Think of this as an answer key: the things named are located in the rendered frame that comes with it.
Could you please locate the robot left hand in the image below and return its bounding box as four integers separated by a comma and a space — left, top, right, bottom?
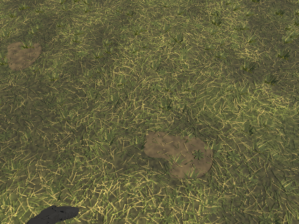
25, 205, 79, 224

